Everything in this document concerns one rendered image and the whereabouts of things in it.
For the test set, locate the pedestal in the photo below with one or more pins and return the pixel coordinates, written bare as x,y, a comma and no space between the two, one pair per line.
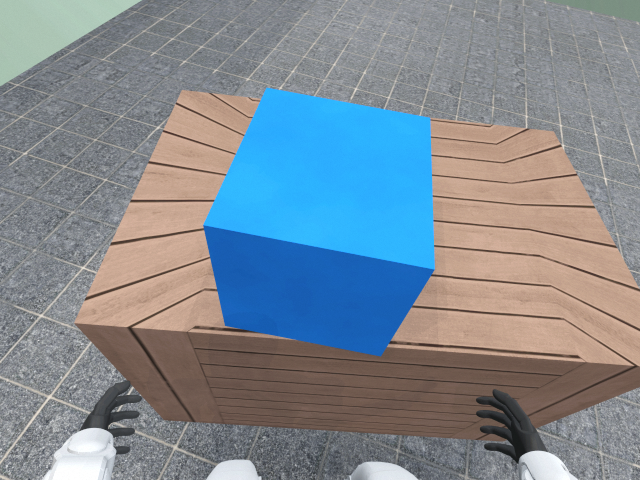
530,296

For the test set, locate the left robot hand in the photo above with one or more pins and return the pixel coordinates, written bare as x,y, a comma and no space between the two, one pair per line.
101,416

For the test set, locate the left robot thigh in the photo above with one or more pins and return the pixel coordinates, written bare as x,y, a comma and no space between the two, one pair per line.
234,470

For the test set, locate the robot right forearm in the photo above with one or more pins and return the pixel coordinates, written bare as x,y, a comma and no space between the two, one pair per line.
541,465

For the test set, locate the robot left forearm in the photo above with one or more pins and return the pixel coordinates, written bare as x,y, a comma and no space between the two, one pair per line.
87,455

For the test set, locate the carton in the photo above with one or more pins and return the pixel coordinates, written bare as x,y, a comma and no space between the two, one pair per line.
322,230

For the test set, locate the right robot hand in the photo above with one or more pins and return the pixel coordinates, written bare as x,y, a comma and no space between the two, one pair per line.
520,433

